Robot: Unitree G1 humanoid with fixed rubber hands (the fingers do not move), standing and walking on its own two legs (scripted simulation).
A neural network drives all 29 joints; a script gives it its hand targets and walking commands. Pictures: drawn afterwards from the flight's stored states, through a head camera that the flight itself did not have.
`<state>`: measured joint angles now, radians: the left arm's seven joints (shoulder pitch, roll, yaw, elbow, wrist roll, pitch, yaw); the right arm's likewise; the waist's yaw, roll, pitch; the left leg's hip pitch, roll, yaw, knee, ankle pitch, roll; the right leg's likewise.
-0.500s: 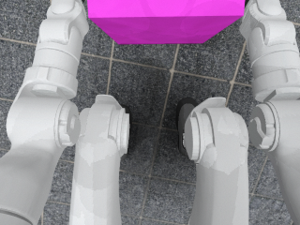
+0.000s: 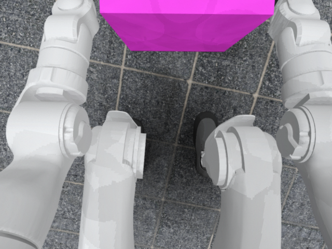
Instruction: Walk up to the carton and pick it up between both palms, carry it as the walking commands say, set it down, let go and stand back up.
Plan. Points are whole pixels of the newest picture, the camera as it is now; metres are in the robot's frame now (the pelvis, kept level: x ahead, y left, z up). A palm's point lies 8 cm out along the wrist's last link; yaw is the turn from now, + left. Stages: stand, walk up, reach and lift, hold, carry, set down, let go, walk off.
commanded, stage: set down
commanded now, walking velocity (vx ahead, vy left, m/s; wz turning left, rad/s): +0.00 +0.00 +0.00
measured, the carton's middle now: out of the picture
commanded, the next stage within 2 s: none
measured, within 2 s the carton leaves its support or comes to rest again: rests again in 1.06 s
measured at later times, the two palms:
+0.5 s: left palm out of the picture +0.56 +0.15 -0.15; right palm out of the picture +0.55 -0.20 -0.16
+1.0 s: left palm out of the picture +0.55 +0.16 -0.17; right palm out of the picture +0.55 -0.20 -0.18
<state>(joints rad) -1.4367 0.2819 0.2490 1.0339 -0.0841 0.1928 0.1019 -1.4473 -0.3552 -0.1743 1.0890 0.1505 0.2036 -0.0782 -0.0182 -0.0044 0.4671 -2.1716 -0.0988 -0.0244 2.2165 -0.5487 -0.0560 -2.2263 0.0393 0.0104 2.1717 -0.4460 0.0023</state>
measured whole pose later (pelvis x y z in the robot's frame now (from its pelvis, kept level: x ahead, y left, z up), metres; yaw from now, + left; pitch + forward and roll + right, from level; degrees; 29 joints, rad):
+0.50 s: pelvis +0.03 +0.00 +0.00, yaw +0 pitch +37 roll +1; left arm -1.32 0.21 0.31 0.98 -0.02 0.13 0.06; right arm -1.32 -0.31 -0.28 1.05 0.09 0.13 -0.03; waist -0.01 -0.01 0.28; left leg -2.26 -0.10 -0.01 2.23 -0.62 -0.04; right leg -2.31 0.04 0.02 2.19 -0.52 0.02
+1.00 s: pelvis +0.03 +0.00 +0.00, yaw +0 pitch +36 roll +1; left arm -1.34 0.26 0.16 1.08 -0.11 0.03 0.09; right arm -1.34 -0.35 -0.16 1.13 0.17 0.03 -0.07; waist -0.01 -0.01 0.34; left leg -2.23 -0.10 -0.02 2.23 -0.63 -0.05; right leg -2.29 0.04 0.02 2.20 -0.53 0.01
